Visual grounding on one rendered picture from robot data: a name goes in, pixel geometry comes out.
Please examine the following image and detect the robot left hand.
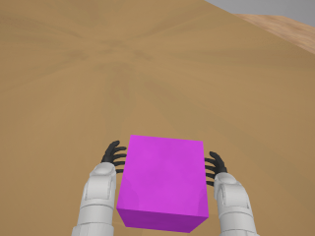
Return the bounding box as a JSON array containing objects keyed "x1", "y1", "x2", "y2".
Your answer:
[{"x1": 101, "y1": 140, "x2": 127, "y2": 174}]

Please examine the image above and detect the robot left forearm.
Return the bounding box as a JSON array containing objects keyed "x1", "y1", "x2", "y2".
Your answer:
[{"x1": 71, "y1": 162, "x2": 116, "y2": 236}]

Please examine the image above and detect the carton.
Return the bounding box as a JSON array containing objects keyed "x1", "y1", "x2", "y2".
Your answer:
[{"x1": 116, "y1": 135, "x2": 209, "y2": 233}]

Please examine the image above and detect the robot right forearm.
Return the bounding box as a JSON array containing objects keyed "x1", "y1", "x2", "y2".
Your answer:
[{"x1": 214, "y1": 172, "x2": 260, "y2": 236}]

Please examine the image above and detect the robot right hand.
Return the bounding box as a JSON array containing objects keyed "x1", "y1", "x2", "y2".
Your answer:
[{"x1": 204, "y1": 151, "x2": 227, "y2": 187}]

